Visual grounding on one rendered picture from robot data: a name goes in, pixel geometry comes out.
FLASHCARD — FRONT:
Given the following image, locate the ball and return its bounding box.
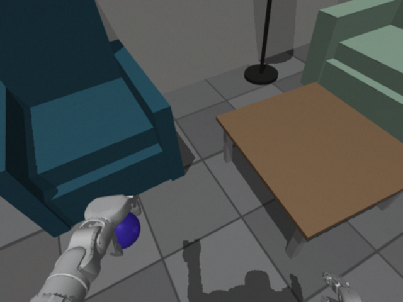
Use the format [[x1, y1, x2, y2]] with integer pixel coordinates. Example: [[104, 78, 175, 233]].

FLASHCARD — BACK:
[[114, 212, 140, 249]]

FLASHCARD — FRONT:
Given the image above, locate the armchair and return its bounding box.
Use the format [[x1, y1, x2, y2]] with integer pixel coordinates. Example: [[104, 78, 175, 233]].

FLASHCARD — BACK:
[[0, 0, 185, 238]]

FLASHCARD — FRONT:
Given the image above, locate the sofa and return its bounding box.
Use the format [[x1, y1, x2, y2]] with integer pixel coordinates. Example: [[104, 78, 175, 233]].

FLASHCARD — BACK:
[[300, 0, 403, 143]]

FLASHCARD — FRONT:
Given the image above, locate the right robot hand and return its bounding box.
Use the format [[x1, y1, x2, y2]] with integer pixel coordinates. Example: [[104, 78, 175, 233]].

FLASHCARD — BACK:
[[321, 272, 362, 302]]

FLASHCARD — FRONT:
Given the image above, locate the floor lamp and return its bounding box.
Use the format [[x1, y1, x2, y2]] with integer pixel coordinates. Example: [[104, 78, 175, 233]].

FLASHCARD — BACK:
[[244, 0, 278, 85]]

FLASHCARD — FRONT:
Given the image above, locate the coffee table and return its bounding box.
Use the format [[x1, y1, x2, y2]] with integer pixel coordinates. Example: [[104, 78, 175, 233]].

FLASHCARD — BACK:
[[216, 82, 403, 259]]

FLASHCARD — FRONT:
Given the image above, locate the left robot arm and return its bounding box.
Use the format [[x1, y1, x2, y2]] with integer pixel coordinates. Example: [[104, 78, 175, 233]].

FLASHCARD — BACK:
[[30, 217, 114, 302]]

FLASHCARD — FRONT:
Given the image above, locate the left robot hand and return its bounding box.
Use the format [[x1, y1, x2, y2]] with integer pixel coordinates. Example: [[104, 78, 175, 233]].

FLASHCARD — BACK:
[[84, 194, 141, 257]]

